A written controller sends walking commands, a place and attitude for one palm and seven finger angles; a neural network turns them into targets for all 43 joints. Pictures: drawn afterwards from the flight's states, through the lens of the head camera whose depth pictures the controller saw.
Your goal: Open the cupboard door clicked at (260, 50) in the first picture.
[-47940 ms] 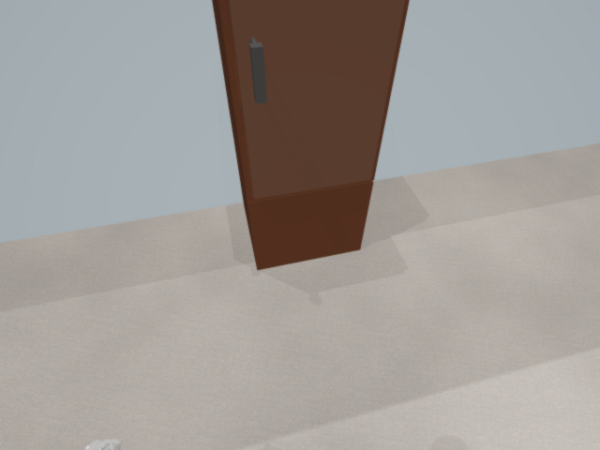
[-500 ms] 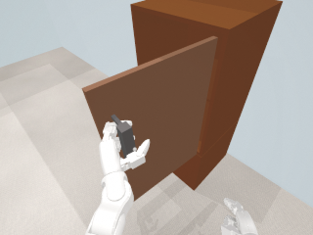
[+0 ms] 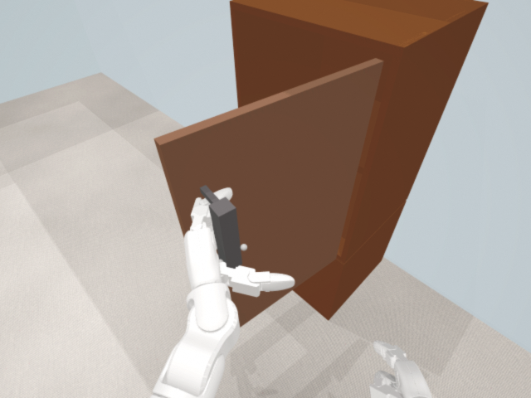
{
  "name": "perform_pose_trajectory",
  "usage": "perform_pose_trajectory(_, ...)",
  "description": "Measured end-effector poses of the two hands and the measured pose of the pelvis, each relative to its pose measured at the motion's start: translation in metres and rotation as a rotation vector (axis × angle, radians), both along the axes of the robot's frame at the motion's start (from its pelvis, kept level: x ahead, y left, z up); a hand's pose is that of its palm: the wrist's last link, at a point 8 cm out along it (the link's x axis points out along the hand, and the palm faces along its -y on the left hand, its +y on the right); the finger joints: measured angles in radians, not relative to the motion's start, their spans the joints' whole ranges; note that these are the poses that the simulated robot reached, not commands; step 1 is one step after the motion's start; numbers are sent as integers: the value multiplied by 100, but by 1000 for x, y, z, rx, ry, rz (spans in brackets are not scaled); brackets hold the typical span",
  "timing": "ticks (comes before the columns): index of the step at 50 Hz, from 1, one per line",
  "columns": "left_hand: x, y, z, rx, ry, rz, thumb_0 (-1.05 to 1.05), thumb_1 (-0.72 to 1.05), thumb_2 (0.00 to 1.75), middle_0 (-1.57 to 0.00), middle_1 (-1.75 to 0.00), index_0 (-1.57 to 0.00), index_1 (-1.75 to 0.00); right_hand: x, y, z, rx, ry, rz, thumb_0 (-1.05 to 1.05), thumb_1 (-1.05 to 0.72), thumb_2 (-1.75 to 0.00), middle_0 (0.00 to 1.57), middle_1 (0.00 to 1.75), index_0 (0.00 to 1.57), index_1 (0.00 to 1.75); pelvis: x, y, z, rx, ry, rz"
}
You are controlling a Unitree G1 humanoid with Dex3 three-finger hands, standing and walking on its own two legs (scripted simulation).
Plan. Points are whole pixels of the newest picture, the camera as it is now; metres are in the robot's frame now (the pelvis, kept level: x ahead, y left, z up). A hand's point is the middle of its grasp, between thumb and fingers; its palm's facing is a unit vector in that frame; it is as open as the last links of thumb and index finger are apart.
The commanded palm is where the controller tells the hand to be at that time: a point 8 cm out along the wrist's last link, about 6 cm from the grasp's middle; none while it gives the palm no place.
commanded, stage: slide the hand sideways off the handle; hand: left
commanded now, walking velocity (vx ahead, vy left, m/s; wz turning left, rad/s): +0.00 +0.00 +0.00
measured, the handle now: (219, 228) +0.34 +0.10 +0.10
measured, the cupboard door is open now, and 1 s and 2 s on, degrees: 82 84 84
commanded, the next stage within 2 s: draw the hand back to the body in 1.30 s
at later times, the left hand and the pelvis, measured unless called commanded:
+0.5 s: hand (243, 267) +0.27 +0.06 +0.11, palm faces -0.12 -0.99 +0.00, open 16.1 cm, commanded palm +0.23 +0.12 +0.10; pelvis -0.01 +0.01 +0.00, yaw -1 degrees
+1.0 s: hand (212, 296) +0.23 +0.09 +0.10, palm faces -0.05 -1.00 -0.05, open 16.2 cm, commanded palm +0.19 +0.16 +0.10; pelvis +0.02 -0.02 -0.01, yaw -1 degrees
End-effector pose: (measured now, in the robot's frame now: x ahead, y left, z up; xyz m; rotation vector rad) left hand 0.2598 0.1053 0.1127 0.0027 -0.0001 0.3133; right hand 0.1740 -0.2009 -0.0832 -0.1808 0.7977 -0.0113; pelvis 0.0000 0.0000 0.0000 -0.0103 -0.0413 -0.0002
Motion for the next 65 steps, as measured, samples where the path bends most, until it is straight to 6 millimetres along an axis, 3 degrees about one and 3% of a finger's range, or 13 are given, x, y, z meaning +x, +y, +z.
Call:
perform_pose_trajectory(7,-1,3,-1,13,-3,-8,-1,-50,30,-40,-63,-38,-64,2,4,1,-8,-1,19,1,-91,-90,20,30,20,30,-4,3,-1,-1,-2,8)
perform_pose_trajectory(14,-4,18,-3,86,-40,-400,-1,-50,30,-28,-44,-22,-45,-7,5,2,-11,-39,12,1,-91,-90,20,30,20,30,-10,5,-3,4,-5,17)
perform_pose_trajectory(17,-3,17,-4,27,-22,-458,-1,-50,30,-23,-38,-18,-39,-11,6,2,-1,-63,-1,1,-91,-90,20,30,20,30,-12,8,-3,5,-2,13)
perform_pose_trajectory(29,-14,10,-7,-3,-17,-427,-1,-50,30,-19,-34,-19,-33,-14,1,9,24,-103,-25,1,-91,-90,20,30,20,30,-4,5,-2,13,8,-29)
perform_pose_trajectory(49,-51,41,-11,40,12,-365,-1,-50,30,-19,-32,-17,-31,21,-27,12,3,-184,-11,1,-91,-90,20,30,20,30,19,-16,-6,13,55,-12)
perform_pose_trajectory(57,-59,52,-12,42,18,-367,-1,-50,30,-20,-32,-18,-32,24,-36,9,2,-202,-21,1,-91,-90,20,30,20,30,25,-22,-9,14,77,-7)
perform_pose_trajectory(65,-81,76,-14,56,32,-317,-1,-50,30,-18,-31,-18,-32,21,-42,5,-13,-208,-32,1,-91,-90,20,30,20,30,25,-23,-13,9,87,0)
